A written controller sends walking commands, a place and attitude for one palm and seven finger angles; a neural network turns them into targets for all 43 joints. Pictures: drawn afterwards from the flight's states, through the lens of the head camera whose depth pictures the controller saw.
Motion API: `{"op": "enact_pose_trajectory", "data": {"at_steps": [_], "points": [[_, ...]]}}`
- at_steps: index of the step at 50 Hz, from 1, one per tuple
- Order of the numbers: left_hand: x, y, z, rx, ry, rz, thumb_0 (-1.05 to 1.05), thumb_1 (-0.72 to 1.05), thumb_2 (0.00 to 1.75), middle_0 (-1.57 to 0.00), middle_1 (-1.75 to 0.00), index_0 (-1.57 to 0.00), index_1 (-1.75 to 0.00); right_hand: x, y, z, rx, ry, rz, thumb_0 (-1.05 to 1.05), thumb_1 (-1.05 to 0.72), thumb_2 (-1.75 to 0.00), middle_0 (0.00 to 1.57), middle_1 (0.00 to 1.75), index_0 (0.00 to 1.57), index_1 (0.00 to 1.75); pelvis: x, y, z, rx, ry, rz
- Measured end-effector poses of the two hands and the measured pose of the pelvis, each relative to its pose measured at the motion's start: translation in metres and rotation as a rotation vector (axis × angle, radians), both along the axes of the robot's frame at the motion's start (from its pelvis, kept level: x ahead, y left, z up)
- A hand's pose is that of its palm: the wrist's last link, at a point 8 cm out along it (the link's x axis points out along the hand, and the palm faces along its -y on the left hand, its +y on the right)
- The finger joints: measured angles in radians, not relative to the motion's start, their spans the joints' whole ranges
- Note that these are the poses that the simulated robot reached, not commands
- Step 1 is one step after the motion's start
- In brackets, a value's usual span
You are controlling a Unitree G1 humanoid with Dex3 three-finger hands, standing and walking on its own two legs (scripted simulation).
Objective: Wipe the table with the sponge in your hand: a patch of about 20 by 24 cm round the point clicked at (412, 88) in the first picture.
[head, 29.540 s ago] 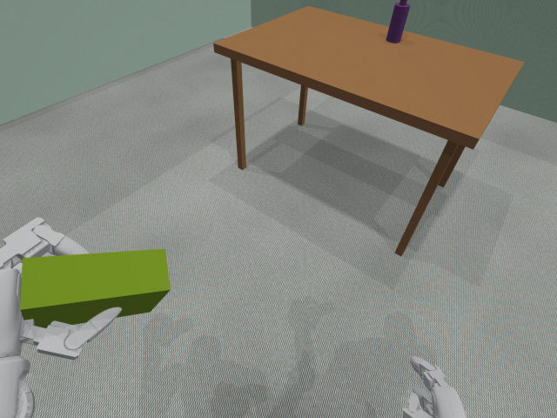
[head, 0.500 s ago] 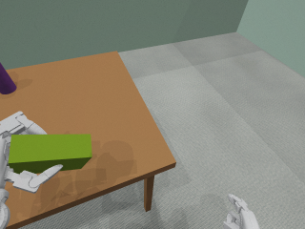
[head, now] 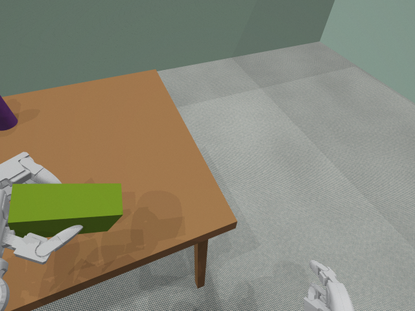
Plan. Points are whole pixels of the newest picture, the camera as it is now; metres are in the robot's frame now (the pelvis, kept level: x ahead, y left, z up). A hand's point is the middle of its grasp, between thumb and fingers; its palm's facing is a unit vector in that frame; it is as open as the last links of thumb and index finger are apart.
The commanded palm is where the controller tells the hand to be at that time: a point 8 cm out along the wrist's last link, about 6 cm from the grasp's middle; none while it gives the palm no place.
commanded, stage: shuffle to correct the standing spot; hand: left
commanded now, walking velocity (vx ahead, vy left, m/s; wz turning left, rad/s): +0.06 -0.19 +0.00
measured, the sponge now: (84, 210) +0.23 +0.20 +0.14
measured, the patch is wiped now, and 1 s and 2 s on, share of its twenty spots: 0.00 0.00 0.00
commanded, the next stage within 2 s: come to a stop and stand still in 0.34 s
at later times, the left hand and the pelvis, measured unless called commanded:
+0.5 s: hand (37, 212) +0.21 +0.25 +0.16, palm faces +0.32 -0.84 -0.44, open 9.2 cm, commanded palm +0.16 +0.28 +0.18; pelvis -0.01 +0.00 +0.00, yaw +0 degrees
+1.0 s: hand out of the picture +0.22 +0.33 +0.17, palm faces +0.40 -0.85 -0.35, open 9.2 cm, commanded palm +0.16 +0.35 +0.18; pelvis -0.01 +0.07 +0.01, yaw -1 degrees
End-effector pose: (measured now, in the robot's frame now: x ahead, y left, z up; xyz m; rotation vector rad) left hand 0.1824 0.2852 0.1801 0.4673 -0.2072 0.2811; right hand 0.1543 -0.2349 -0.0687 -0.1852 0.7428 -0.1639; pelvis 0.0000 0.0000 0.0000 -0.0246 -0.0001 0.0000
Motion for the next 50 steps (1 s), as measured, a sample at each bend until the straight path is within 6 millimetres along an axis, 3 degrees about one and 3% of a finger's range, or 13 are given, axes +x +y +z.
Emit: {"op": "enact_pose_trajectory", "data": {"at_steps": [24,27,30,34,37,41,46,50], "points": [[-0.008,0.002,-0.004,-0.022,0.005,0.010,-0.01,-0.43,1.06,-0.82,-1.40,-0.82,-1.40,-0.008,0.004,0.000,0.001,0.006,0.002,0.01,-0.90,-0.90,0.21,0.30,0.21,0.30,-0.005,0.002,0.000,-0.001,-0.004,0.002],[0.003,0.024,0.013,0.098,-0.066,0.021,-0.01,-0.44,1.06,-0.82,-1.40,-0.82,-1.40,-0.015,0.004,-0.001,-0.033,0.015,0.042,0.01,-0.90,-0.90,0.21,0.30,0.20,0.30,-0.011,-0.001,0.000,0.013,-0.006,-0.016],[0.010,0.038,0.015,0.072,-0.111,0.069,-0.01,-0.44,1.06,-0.82,-1.40,-0.82,-1.40,-0.021,0.002,-0.001,-0.028,-0.011,0.048,0.01,-0.90,-0.90,0.21,0.30,0.21,0.30,-0.018,0.004,-0.003,0.019,-0.009,-0.028],[0.003,0.018,0.003,0.024,-0.097,-0.013,-0.01,-0.43,1.06,-0.81,-1.41,-0.82,-1.41,-0.029,0.003,-0.001,-0.027,-0.039,0.013,0.01,-0.90,-0.90,0.21,0.30,0.21,0.30,-0.018,0.017,-0.004,0.012,-0.009,-0.026],[-0.007,0.012,-0.006,-0.003,-0.063,-0.079,-0.01,-0.43,1.06,-0.81,-1.41,-0.82,-1.41,-0.035,0.011,0.000,-0.047,-0.015,-0.010,0.01,-0.90,-0.90,0.21,0.30,0.20,0.30,-0.014,0.028,-0.002,0.006,-0.003,-0.025],[-0.011,0.036,-0.010,0.003,-0.047,-0.052,-0.01,-0.44,1.06,-0.82,-1.40,-0.82,-1.40,-0.036,0.031,0.002,-0.068,0.023,-0.002,0.01,-0.90,-0.90,0.20,0.30,0.20,0.30,-0.010,0.041,0.002,0.012,-0.001,-0.020],[-0.007,0.072,-0.004,0.009,-0.091,0.046,-0.01,-0.44,1.06,-0.82,-1.40,-0.82,-1.40,-0.019,0.064,0.005,-0.048,0.002,0.058,0.01,-0.90,-0.90,0.20,0.30,0.20,0.30,-0.009,0.056,0.005,0.011,0.000,-0.010],[-0.005,0.080,-0.001,-0.022,-0.125,0.052,-0.01,-0.44,1.06,-0.82,-1.40,-0.82,-1.40,0.001,0.089,0.012,-0.023,-0.053,0.103,0.01,-0.90,-0.90,0.21,0.30,0.21,0.30,-0.008,0.068,0.006,0.005,0.000,-0.012]]}}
